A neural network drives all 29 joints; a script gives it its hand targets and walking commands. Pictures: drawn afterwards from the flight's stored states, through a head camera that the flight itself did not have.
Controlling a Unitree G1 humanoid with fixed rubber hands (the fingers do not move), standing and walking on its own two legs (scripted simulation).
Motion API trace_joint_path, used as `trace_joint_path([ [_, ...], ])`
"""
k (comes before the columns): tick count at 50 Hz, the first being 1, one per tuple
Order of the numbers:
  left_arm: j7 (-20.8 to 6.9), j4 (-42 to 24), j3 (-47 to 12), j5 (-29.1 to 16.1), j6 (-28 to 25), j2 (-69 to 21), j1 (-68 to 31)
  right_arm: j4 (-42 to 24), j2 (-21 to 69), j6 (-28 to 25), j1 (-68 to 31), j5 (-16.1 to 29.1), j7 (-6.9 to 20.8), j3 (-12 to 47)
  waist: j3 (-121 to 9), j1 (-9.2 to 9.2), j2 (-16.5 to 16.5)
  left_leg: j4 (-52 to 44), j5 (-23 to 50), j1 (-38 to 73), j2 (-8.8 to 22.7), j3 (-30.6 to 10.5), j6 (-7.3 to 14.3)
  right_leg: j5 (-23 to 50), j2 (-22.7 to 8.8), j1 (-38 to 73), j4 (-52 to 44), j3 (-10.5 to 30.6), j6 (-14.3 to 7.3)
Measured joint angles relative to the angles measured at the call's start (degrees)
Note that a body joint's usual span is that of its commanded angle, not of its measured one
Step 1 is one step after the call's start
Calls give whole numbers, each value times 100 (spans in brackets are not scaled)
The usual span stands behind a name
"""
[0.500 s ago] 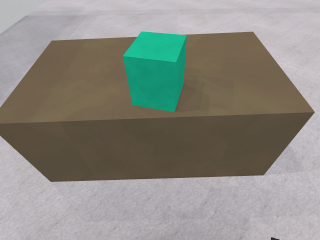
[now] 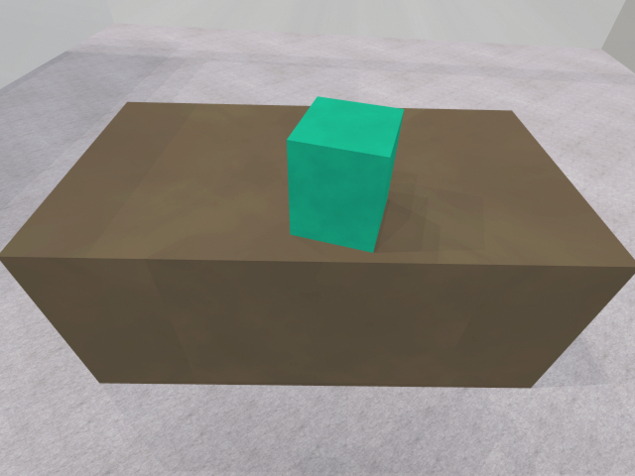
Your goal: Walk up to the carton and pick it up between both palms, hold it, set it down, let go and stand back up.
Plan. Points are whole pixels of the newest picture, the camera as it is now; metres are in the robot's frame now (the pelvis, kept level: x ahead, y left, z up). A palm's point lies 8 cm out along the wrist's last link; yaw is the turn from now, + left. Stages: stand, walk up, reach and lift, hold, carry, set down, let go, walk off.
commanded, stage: walk up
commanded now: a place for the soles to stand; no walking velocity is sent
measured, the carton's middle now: (345, 174) +0.76 -0.03 -0.02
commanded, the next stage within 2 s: none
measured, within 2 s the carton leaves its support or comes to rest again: neither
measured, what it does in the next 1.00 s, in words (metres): walks ahead: right foot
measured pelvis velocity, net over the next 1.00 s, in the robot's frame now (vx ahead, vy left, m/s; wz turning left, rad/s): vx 0.16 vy -0.04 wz -0.01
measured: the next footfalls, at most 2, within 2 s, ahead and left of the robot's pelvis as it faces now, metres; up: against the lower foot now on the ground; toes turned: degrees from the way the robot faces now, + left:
right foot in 0.46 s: +0.22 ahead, -0.16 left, +0.00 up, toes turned +1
left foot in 1.06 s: +0.31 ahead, +0.07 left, +0.00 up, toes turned +1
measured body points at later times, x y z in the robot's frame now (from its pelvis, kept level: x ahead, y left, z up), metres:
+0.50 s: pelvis +0.09 -0.07 +0.01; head +0.10 -0.08 +0.46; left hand +0.16 +0.25 -0.10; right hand +0.12 -0.36 -0.12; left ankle +0.06 +0.07 -0.71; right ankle +0.18 -0.16 -0.72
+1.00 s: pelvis +0.16 -0.04 +0.01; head +0.19 -0.07 +0.46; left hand +0.22 +0.25 -0.10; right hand +0.21 -0.35 -0.12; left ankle +0.26 +0.06 -0.69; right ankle +0.18 -0.16 -0.71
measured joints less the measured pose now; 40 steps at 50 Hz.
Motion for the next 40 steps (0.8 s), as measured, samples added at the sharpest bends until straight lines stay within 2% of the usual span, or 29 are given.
trace_joint_path([
  [3,-22,-4,-1,-1,12,78,1,-2,137,0,222,0,-1,-1,-3,4,-51,-504,157,465,-7,4,0,370,2,-48,158,6,0],
  [8,-63,-4,-1,-1,15,126,1,-2,190,1,402,0,-5,-2,0,7,-64,-1167,384,908,-14,7,0,877,1,-69,-352,13,0],
  [19,-81,-6,-2,-1,-26,101,1,-2,165,1,493,-1,-6,-2,-4,11,-136,-1524,253,1137,-39,10,0,872,-26,-69,-2110,26,0],
  [22,-84,-8,-1,-1,-128,75,1,-2,121,1,492,-1,20,-2,-21,14,-139,-1310,24,1036,-40,13,-5,856,-66,-52,-2820,29,0],
  [24,-83,-6,-2,-1,-218,23,3,2,50,22,453,-1,26,-4,12,11,-44,-918,-255,912,39,-3,-6,1517,-1,-27,-3025,-19,-36],
  [25,-82,-6,-2,-1,-281,-38,3,4,8,50,412,-1,17,-4,70,14,66,-547,-371,814,137,-3,-6,1538,87,-22,-2900,-73,-96],
  [28,-82,-3,-2,-1,-343,-210,6,2,-50,129,335,-1,12,-3,47,17,201,917,-495,146,132,-10,-6,1185,146,-19,-2692,-146,-232],
  [30,-78,-5,-2,-1,-345,-327,9,-2,-120,146,269,-1,12,-3,17,14,275,1407,-442,-279,133,-14,-6,1135,152,5,-2741,-156,-254],
  [40,-11,-5,-1,-1,-358,-615,25,-3,-315,254,149,0,12,-1,-9,10,541,1376,255,-1361,134,-19,-6,1135,218,231,-3134,-161,-255],
])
